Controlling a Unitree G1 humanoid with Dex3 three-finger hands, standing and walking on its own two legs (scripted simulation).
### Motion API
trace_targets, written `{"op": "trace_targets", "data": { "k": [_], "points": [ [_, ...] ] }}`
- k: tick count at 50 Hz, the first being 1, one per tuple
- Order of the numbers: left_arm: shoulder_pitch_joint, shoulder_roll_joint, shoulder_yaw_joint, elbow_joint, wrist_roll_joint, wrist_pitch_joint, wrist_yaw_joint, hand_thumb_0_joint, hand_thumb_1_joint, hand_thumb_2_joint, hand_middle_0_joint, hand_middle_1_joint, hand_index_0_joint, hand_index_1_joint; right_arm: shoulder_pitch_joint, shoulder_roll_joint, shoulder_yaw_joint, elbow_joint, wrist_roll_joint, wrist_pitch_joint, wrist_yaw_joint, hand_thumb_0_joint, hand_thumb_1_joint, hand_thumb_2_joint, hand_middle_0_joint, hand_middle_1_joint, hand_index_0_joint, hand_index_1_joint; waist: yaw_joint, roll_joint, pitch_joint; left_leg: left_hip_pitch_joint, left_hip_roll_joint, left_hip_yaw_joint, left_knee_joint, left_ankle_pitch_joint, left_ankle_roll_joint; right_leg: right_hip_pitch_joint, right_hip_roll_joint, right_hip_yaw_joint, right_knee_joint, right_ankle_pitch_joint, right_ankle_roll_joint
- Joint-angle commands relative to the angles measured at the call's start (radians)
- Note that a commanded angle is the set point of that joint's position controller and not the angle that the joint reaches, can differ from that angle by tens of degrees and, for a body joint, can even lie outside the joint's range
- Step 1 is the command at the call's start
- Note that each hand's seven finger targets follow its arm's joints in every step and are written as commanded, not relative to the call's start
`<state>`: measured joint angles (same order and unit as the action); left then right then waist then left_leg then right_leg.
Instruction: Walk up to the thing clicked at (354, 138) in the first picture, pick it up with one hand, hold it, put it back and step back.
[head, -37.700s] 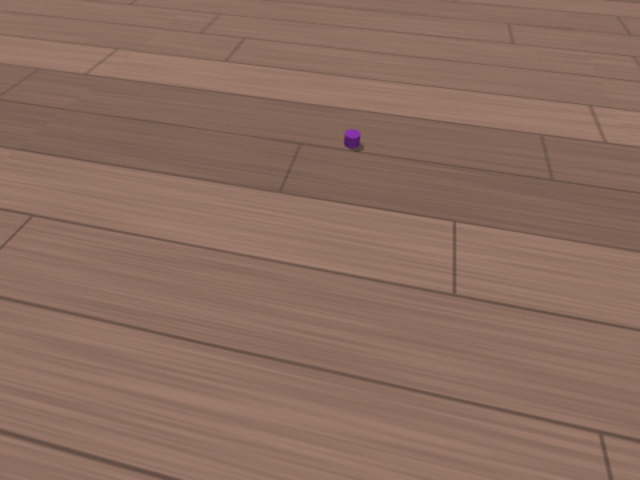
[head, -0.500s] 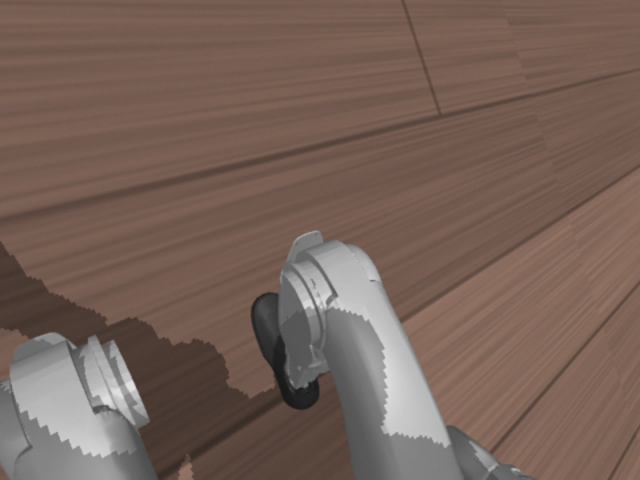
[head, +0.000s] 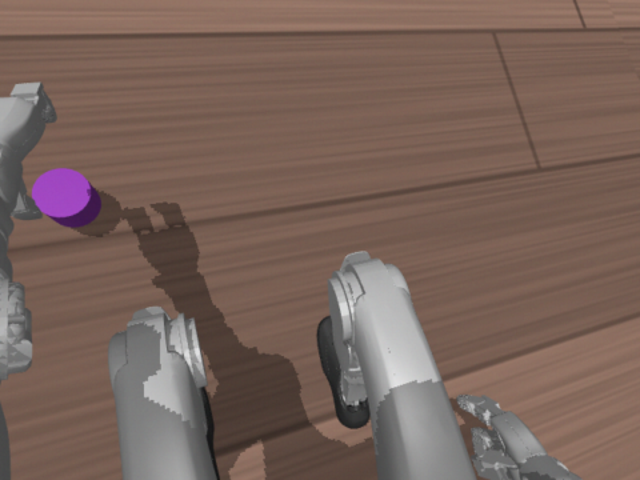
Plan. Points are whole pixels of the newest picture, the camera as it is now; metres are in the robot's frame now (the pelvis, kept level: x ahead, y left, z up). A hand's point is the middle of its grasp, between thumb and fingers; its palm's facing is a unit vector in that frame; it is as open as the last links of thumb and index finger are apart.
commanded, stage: withdraw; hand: left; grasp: from above
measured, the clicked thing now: (68, 198) +0.55 +0.27 -0.33
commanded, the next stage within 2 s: home in 0.18 s
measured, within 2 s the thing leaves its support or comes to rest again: neither
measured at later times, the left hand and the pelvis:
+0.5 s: hand (11, 165) +0.53 +0.28 -0.16, palm faces -0.31 -0.11 -0.94, open 13.2 cm; pelvis +0.01 +0.00 -0.02, yaw -1 degrees
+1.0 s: hand out of the picture +0.34 +0.25 +0.05, palm faces -0.19 -0.77 -0.61, open 7.7 cm; pelvis +0.02 +0.00 +0.15, yaw +3 degrees
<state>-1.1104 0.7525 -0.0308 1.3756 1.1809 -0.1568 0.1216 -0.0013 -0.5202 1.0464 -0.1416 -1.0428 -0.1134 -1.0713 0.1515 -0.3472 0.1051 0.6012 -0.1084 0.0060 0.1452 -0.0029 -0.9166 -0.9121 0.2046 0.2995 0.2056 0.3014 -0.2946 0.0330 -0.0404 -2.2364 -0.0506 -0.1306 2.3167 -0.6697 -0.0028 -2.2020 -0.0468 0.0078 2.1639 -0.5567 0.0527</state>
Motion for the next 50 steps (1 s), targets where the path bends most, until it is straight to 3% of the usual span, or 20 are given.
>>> {"op": "trace_targets", "data": {
  "k": [1, 2, 4, 6, 7, 10, 14, 15, 17, 19, 20, 22, 27, 32, 35, 38, 41, 42, 45, 50],
  "points": [
    [-0.306, 0.268, 0.052, -0.073, 0.035, -0.058, 0.070, 0.000, -0.465, 0.992, -0.187, -0.975, -0.161, -1.003, 0.204, -0.213, -0.053, -0.003, -0.012, 0.014, -0.040, 0.000, -0.914, -0.908, 0.199, 0.300, 0.200, 0.300, -0.042, 0.162, -0.574, 0.275, -0.015, 0.109, -0.243, 0.038, 0.034, 0.393, 0.044, -0.113, -0.180, -0.018, -0.082],
    [-0.299, 0.282, 0.059, -0.071, 0.045, -0.068, 0.087, 0.000, -0.469, 0.991, -0.176, -0.980, -0.154, -1.003, 0.199, -0.218, -0.050, -0.002, -0.010, 0.013, -0.044, 0.000, -0.913, -0.907, 0.199, 0.300, 0.200, 0.300, -0.027, 0.185, -0.585, 0.297, -0.015, 0.111, -0.245, 0.046, 0.030, 0.379, 0.043, -0.114, -0.175, -0.017, -0.086],
    [-0.337, 0.279, 0.058, -0.066, 0.055, -0.089, 0.128, 0.000, -0.478, 0.991, -0.178, -0.974, -0.155, -0.999, 0.196, -0.219, -0.044, -0.004, -0.014, 0.009, -0.049, 0.000, -0.915, -0.907, 0.199, 0.300, 0.200, 0.300, -0.033, 0.218, -0.605, 0.303, -0.012, 0.106, -0.243, 0.028, 0.029, 0.348, 0.047, -0.120, -0.162, -0.029, -0.087],
    [-0.360, 0.250, 0.049, -0.036, 0.065, -0.101, 0.164, 0.000, -0.491, 0.994, -0.163, -0.986, -0.145, -1.005, 0.212, -0.220, -0.042, 0.010, -0.022, -0.001, -0.049, 0.000, -0.914, -0.906, 0.199, 0.300, 0.200, 0.300, -0.062, 0.226, -0.594, 0.319, -0.007, 0.095, -0.239, 0.026, 0.026, 0.324, 0.049, -0.136, -0.152, -0.019, -0.084],
    [-0.368, 0.261, 0.051, -0.033, 0.068, -0.106, 0.183, 0.000, -0.509, 1.007, -0.153, -0.993, -0.132, -1.015, 0.211, -0.220, -0.042, 0.015, -0.023, -0.007, -0.052, 0.000, -0.915, -0.906, 0.199, 0.300, 0.200, 0.300, -0.059, 0.236, -0.592, 0.313, -0.008, 0.100, -0.228, 0.022, 0.027, 0.319, 0.052, -0.135, -0.146, -0.028, -0.086],
    [-0.397, 0.291, 0.080, -0.052, 0.089, -0.110, 0.237, 0.000, -0.499, 0.993, -0.153, -0.985, -0.138, -1.001, 0.240, -0.225, -0.050, 0.031, -0.034, -0.025, -0.048, 0.000, -0.913, -0.905, 0.199, 0.300, 0.200, 0.300, -0.045, 0.318, -0.689, 0.394, -0.006, 0.101, -0.214, 0.103, 0.017, 0.318, 0.046, -0.151, -0.106, 0.064, -0.087],
    [-0.423, 0.323, 0.131, -0.102, 0.110, -0.091, 0.298, 0.000, -0.479, 0.965, -0.163, -0.963, -0.155, -0.971, 0.278, -0.246, -0.073, 0.056, -0.038, -0.050, -0.040, 0.000, -0.915, -0.903, 0.199, 0.300, 0.200, 0.300, -0.046, 0.398, -0.736, 0.468, -0.005, 0.098, -0.198, 0.172, 0.006, 0.270, 0.037, -0.160, -0.075, 0.125, -0.093],
    [-0.439, 0.355, 0.145, -0.156, 0.113, -0.086, 0.309, 0.000, -0.415, 0.885, -0.212, -0.883, -0.188, -0.891, 0.273, -0.243, -0.077, 0.055, -0.037, -0.053, -0.040, 0.000, -0.889, -0.895, 0.200, 0.300, 0.200, 0.300, -0.028, 0.430, -0.792, 0.498, -0.002, 0.094, -0.207, 0.182, 0.004, 0.280, 0.039, -0.161, -0.066, 0.131, -0.097],
    [-0.407, 0.351, 0.172, -0.182, 0.098, -0.062, 0.320, 0.000, -0.366, 0.867, -0.214, -0.723, -0.190, -0.731, 0.291, -0.244, -0.093, 0.053, -0.035, -0.060, -0.031, 0.000, -0.890, -0.895, 0.200, 0.300, 0.200, 0.300, -0.020, 0.448, -0.821, 0.511, -0.002, 0.096, -0.221, 0.188, 0.005, 0.293, 0.033, -0.156, -0.072, 0.138, -0.096],
    [-0.348, 0.346, 0.185, -0.202, 0.067, -0.028, 0.317, 0.000, -0.298, 0.839, -0.207, -0.650, -0.186, -0.670, 0.290, -0.235, -0.109, 0.053, -0.025, -0.062, -0.024, 0.000, -0.891, -0.895, 0.200, 0.300, 0.200, 0.300, 0.014, 0.455, -0.896, 0.557, -0.001, 0.101, -0.247, 0.207, 0.004, 0.326, 0.031, -0.148, -0.073, 0.157, -0.098],
    [-0.330, 0.329, 0.183, -0.221, 0.049, -0.012, 0.307, 0.000, -0.271, 0.864, -0.212, -0.662, -0.190, -0.683, 0.302, -0.229, -0.114, 0.057, -0.021, -0.062, -0.019, 0.000, -0.890, -0.895, 0.200, 0.300, 0.200, 0.300, 0.015, 0.466, -0.914, 0.572, 0.002, 0.104, -0.259, 0.222, 0.004, 0.347, 0.034, -0.147, -0.083, 0.171, -0.097],
    [-0.288, 0.304, 0.184, -0.232, 0.004, 0.022, 0.273, 0.000, -0.175, 0.882, -0.214, -0.645, -0.193, -0.665, 0.317, -0.230, -0.134, 0.064, -0.009, -0.059, -0.013, 0.000, -0.891, -0.895, 0.200, 0.300, 0.200, 0.300, 0.034, 0.465, -0.912, 0.588, 0.003, 0.097, -0.289, 0.228, 0.003, 0.341, 0.031, -0.143, -0.096, 0.172, -0.099],
    [-0.058, 0.174, 0.164, -0.304, -0.178, 0.097, 0.127, 0.000, 0.122, 0.924, -0.217, -0.581, -0.201, -0.597, 0.317, -0.221, -0.172, 0.057, 0.032, -0.026, -0.002, 0.000, -0.893, -0.896, 0.200, 0.300, 0.200, 0.300, 0.094, 0.362, -0.861, 0.610, 0.005, 0.076, -0.375, 0.236, 0.007, 0.386, 0.029, -0.130, -0.168, 0.159, -0.094],
    [0.202, 0.023, 0.118, -0.618, -0.418, 0.156, -0.057, 0.000, 0.393, 0.892, -0.206, -0.463, -0.197, -0.472, 0.258, -0.218, -0.183, -0.014, 0.076, 0.010, -0.022, 0.000, -0.896, -0.898, 0.200, 0.300, 0.200, 0.300, 0.100, 0.206, -0.747, 0.611, 0.007, 0.040, -0.465, 0.236, 0.015, 0.469, 0.033, -0.119, -0.281, 0.164, -0.096],
    [0.339, 0.000, 0.126, -0.800, -0.542, 0.169, -0.123, 0.000, 0.633, 0.898, -0.203, -0.381, -0.198, -0.385, 0.223, -0.186, -0.186, -0.050, 0.092, 0.011, -0.041, 0.000, -0.898, -0.899, 0.200, 0.300, 0.200, 0.300, 0.126, 0.127, -0.761, 0.645, 0.015, 0.041, -0.522, 0.248, 0.021, 0.589, 0.032, -0.103, -0.341, 0.189, -0.089],
    [0.390, -0.011, 0.151, -0.997, -0.631, 0.171, -0.131, 0.000, 0.873, 0.902, -0.199, -0.302, -0.200, -0.302, 0.181, -0.157, -0.199, -0.086, 0.106, 0.002, -0.064, 0.000, -0.900, -0.900, 0.200, 0.300, 0.200, 0.300, 0.156, 0.114, -0.782, 0.722, 0.024, 0.035, -0.593, 0.178, 0.023, 0.640, 0.027, -0.090, -0.414, 0.131, -0.086],
    [0.474, -0.067, 0.147, -1.088, -0.687, 0.176, -0.106, 0.000, 0.900, 0.899, -0.199, -0.298, -0.199, -0.298, 0.128, -0.131, -0.202, -0.101, 0.113, -0.011, -0.084, 0.000, -0.900, -0.900, 0.200, 0.300, 0.200, 0.300, 0.174, 0.161, -0.733, 0.806, 0.035, 0.006, -0.685, 0.111, 0.014, 0.640, 0.023, -0.084, -0.461, 0.086, -0.087],
    [0.514, -0.064, 0.173, -1.073, -0.693, 0.187, -0.089, 0.000, 0.900, 0.899, -0.199, -0.298, -0.199, -0.298, 0.114, -0.128, -0.200, -0.097, 0.117, -0.014, -0.091, 0.000, -0.900, -0.900, 0.200, 0.300, 0.200, 0.300, 0.187, 0.156, -0.706, 0.831, 0.037, 0.002, -0.710, 0.089, 0.011, 0.644, 0.020, -0.080, -0.483, 0.070, -0.087],
    [0.560, -0.141, 0.129, -1.152, -0.732, 0.222, -0.067, 0.000, 0.900, 0.899, -0.199, -0.298, -0.199, -0.298, 0.074, -0.115, -0.198, -0.107, 0.126, -0.031, -0.110, 0.000, -0.900, -0.900, 0.200, 0.300, 0.200, 0.300, 0.190, 0.232, -0.679, 0.937, 0.048, -0.032, -0.827, 0.024, 0.002, 0.661, 0.021, -0.077, -0.525, 0.056, -0.079],
    [0.724, -0.236, 0.093, -1.239, -0.883, 0.317, -0.058, 0.000, 0.900, 0.899, -0.199, -0.299, -0.199, -0.299, 0.012, -0.100, -0.186, -0.129, 0.138, -0.070, -0.151, 0.000, -0.901, -0.900, 0.200, 0.300, 0.200, 0.300, 0.190, 0.184, -0.620, 1.048, 0.052, -0.031, -0.941, -0.024, 0.003, 0.774, 0.025, -0.074, -0.665, 0.023, -0.069]
  ]
}}
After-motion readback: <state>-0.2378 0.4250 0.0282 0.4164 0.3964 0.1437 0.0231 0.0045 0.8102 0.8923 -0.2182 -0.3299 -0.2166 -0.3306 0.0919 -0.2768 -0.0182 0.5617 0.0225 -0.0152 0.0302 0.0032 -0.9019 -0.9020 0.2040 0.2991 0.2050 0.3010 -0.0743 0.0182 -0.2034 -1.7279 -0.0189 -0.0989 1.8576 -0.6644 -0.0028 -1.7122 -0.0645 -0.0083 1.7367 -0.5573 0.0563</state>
